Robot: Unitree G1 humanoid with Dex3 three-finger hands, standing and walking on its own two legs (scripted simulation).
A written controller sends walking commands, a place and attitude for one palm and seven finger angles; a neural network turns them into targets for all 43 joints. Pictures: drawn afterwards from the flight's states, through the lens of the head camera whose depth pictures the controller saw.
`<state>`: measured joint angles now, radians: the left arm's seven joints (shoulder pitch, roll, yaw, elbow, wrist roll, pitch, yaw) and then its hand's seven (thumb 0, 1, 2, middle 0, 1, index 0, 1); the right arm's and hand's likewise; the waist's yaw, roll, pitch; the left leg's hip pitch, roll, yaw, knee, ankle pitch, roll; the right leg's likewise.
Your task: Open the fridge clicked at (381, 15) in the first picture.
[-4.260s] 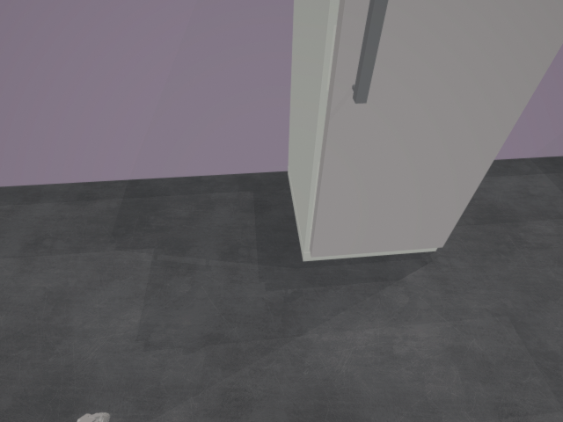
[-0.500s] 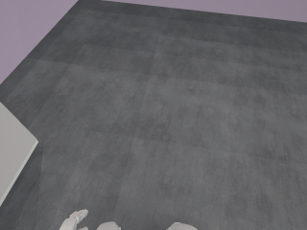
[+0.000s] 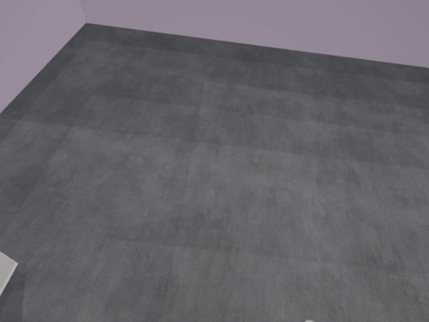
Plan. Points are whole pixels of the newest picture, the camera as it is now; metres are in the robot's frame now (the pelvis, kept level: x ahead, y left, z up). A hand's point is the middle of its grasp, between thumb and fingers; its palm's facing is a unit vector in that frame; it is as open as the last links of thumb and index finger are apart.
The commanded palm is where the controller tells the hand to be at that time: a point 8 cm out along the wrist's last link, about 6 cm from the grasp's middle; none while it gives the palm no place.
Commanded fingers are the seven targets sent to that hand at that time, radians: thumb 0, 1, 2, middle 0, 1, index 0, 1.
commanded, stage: turn to face it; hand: left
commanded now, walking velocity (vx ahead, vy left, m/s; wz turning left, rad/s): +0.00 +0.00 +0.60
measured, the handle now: out of the picture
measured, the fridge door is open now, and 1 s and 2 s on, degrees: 0 0 0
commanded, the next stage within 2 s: none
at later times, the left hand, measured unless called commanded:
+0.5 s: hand out of the picture +0.13 +0.17 -0.15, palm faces +0.30 -0.93 -0.23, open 7.3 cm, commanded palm none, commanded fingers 0.00 0.90 0.90 -0.20 -0.30 -0.20 -0.30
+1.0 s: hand out of the picture +0.03 +0.25 -0.16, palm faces +0.58 -0.78 -0.25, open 7.4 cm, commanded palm none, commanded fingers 0.00 0.90 0.90 -0.20 -0.30 -0.20 -0.30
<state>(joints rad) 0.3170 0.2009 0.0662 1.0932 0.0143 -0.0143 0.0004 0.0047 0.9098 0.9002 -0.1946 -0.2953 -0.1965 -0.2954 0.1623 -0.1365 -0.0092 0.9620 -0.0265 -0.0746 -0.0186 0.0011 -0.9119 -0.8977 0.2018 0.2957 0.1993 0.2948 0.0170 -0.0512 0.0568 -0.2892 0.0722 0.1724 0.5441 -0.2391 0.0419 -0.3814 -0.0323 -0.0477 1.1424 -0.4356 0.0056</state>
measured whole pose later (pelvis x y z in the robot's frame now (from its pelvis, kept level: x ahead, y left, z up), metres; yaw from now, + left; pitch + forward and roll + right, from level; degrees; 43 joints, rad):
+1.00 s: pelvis +0.08 +0.02 +0.00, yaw +34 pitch +1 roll -2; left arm 0.19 0.27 0.09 0.90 0.01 0.05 0.01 0.00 0.91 0.90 -0.19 -0.30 -0.20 -0.30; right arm 0.15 -0.21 -0.05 0.88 -0.02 0.03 0.01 0.00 -0.91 -0.90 0.20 0.30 0.20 0.30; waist 0.00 -0.02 0.07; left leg -0.31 -0.02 0.00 0.50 -0.21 0.05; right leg -0.47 -0.09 -0.02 1.01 -0.40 0.10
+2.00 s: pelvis +0.10 -0.02 -0.01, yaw +70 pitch -1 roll +1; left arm 0.17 0.21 0.05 0.84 0.01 0.02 0.02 0.00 0.91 0.90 -0.20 -0.30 -0.20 -0.30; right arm 0.18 -0.25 -0.09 0.90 -0.02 0.07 0.01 0.01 -0.91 -0.90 0.20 0.30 0.20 0.30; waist -0.03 0.06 0.06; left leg -0.43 -0.06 -0.11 0.82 -0.41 -0.03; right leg -0.28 -0.05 -0.08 0.62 -0.32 0.00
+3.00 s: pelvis +0.07 +0.02 +0.01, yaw +89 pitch -2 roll +1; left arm 0.41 0.12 0.03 1.08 0.02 -0.05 0.02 0.00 0.91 0.90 -0.20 -0.30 -0.20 -0.30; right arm 0.33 -0.21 -0.07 1.05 -0.03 0.03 0.02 0.01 -0.92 -0.90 0.20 0.30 0.20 0.29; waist 0.00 0.03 -0.01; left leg -0.53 0.07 0.03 1.03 -0.22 -0.02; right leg -0.04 -0.07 -0.14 0.37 -0.30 0.01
